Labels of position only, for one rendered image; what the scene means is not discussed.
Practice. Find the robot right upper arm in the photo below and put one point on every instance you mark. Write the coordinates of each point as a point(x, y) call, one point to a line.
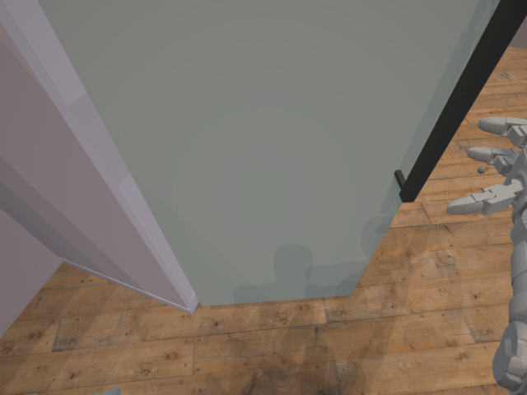
point(509, 364)

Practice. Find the robot right hand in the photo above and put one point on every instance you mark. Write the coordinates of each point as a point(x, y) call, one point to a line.
point(508, 163)

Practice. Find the right robot forearm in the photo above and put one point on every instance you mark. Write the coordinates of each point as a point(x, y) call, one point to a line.
point(518, 303)

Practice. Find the handle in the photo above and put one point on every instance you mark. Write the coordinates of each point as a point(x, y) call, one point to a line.
point(500, 30)

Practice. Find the fridge door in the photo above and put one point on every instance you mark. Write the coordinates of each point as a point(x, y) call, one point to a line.
point(264, 134)

